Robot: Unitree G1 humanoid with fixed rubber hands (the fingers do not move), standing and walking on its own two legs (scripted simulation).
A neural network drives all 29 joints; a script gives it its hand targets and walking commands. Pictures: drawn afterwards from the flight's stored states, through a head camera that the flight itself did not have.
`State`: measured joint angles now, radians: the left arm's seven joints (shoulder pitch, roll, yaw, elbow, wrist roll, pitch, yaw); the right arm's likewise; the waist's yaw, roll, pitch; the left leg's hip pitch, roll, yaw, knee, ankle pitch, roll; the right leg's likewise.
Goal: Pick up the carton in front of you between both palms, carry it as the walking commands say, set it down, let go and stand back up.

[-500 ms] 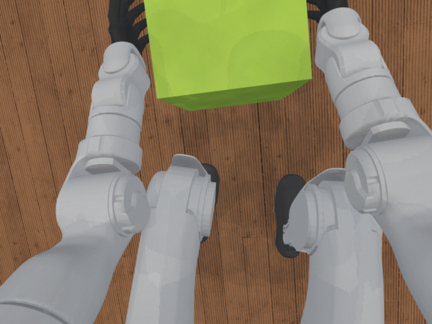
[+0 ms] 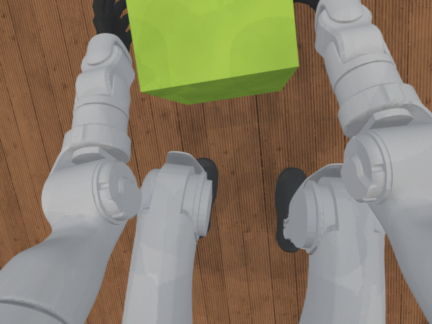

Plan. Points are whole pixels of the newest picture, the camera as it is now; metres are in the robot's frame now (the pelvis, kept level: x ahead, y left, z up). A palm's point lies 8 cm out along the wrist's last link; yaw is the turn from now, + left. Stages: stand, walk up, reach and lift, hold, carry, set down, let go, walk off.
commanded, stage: set down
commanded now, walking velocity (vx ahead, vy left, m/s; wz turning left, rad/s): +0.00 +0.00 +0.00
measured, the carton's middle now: (219, 32) +0.52 +0.06 -0.24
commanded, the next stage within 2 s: let go in 1.54 s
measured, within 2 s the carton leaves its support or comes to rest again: rests again in 0.24 s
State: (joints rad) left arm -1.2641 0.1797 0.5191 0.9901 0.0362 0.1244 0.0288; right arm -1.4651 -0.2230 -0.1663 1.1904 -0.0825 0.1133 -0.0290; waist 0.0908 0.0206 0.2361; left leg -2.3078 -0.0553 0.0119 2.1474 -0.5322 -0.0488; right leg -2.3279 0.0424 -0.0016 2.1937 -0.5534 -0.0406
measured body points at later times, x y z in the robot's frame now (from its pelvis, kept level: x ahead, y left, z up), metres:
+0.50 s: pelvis +0.00 +0.00 +0.00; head +0.37 -0.02 +0.25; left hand +0.48 +0.23 -0.20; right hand +0.55 -0.15 -0.20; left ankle +0.12 +0.12 -0.33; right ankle +0.11 -0.10 -0.33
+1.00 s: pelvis +0.01 +0.01 +0.09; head +0.33 +0.01 +0.41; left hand +0.49 +0.23 -0.03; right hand +0.57 -0.15 -0.03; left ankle +0.12 +0.12 -0.33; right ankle +0.11 -0.10 -0.33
